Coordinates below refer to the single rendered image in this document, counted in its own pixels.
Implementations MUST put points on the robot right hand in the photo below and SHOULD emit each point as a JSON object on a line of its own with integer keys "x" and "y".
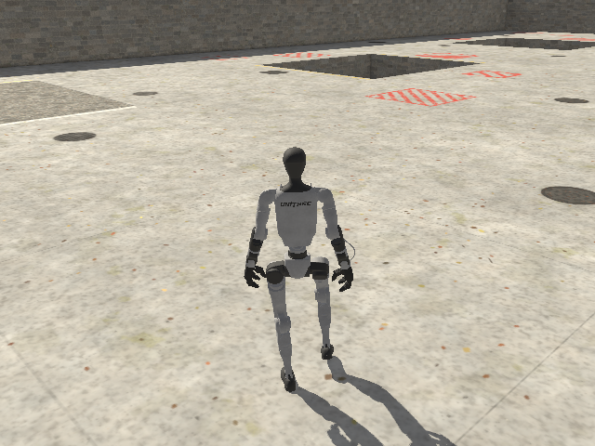
{"x": 348, "y": 278}

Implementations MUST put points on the robot left thigh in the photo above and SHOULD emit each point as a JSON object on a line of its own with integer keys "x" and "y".
{"x": 276, "y": 285}

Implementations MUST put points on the robot left hand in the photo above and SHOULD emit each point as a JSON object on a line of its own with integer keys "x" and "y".
{"x": 249, "y": 274}

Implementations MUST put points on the robot thigh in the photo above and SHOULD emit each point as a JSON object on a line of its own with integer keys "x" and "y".
{"x": 320, "y": 274}
{"x": 276, "y": 285}

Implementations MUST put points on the left robot forearm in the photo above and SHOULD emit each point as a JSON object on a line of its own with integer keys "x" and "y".
{"x": 253, "y": 251}

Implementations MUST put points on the right robot forearm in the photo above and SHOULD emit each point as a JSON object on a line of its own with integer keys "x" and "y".
{"x": 340, "y": 250}

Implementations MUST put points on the robot right thigh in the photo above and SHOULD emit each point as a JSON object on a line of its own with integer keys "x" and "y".
{"x": 320, "y": 274}

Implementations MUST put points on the robot left upper arm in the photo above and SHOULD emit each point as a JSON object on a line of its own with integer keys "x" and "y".
{"x": 262, "y": 215}

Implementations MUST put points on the robot right upper arm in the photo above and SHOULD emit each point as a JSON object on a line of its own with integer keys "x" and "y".
{"x": 325, "y": 196}

